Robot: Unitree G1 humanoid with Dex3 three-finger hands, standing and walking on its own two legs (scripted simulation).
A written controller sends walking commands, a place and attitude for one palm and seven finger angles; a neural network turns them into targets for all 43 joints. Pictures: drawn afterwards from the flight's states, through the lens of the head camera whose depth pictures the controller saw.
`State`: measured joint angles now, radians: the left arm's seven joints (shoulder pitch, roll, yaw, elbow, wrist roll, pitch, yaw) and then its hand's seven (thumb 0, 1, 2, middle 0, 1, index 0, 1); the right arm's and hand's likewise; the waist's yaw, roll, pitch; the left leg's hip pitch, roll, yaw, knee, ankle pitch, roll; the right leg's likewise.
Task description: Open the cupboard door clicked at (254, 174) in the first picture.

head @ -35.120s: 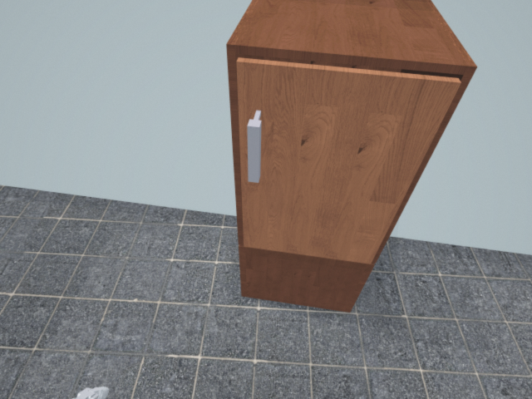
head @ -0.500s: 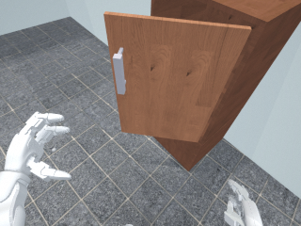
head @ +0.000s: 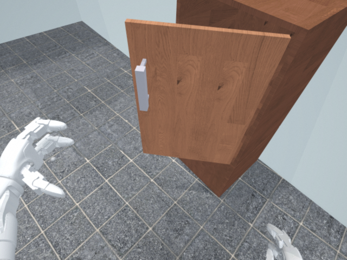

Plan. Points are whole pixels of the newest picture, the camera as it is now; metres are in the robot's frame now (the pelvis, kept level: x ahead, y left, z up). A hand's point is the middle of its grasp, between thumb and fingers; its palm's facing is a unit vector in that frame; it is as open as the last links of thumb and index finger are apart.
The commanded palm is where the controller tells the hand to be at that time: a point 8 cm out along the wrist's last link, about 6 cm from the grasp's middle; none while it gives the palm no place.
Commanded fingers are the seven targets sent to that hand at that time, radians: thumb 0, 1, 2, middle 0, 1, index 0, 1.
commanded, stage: raise the hand with hooked fingers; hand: left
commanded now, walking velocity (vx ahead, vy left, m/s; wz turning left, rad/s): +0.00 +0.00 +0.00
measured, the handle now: (144, 85) +0.57 +0.13 +0.07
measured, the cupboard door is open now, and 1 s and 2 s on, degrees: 41 41 41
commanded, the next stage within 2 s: move the hooked fingers beside the handle in 0.32 s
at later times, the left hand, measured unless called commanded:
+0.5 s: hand (68, 161) +0.29 +0.24 +0.09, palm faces -0.02 -1.00 -0.05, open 13.9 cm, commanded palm +0.27 +0.29 +0.09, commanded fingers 0.00 -0.50 0.30 -0.30 -1.20 -0.30 -1.20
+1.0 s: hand (87, 130) +0.38 +0.23 +0.08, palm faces -0.04 -1.00 -0.02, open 13.9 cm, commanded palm +0.35 +0.28 +0.08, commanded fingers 0.00 -0.50 0.30 -0.30 -1.20 -0.30 -1.20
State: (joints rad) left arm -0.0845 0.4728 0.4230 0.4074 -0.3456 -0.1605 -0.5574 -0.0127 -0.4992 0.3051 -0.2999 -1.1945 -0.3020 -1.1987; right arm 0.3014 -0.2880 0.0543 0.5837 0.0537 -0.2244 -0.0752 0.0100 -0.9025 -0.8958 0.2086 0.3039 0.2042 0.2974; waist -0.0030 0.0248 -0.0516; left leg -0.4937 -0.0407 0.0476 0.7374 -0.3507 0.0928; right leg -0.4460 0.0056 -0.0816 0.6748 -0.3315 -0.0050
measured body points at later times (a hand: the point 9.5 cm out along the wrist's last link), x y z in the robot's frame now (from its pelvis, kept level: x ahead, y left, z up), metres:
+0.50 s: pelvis +0.00 -0.03 +0.00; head +0.03 -0.03 +0.45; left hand +0.29 +0.30 +0.09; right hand +0.16 -0.28 -0.08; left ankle +0.01 +0.05 -0.72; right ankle +0.01 -0.12 -0.72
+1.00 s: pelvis +0.01 -0.04 +0.00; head +0.07 -0.04 +0.44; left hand +0.37 +0.29 +0.09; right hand +0.10 -0.31 -0.10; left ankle +0.01 +0.05 -0.72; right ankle +0.01 -0.12 -0.72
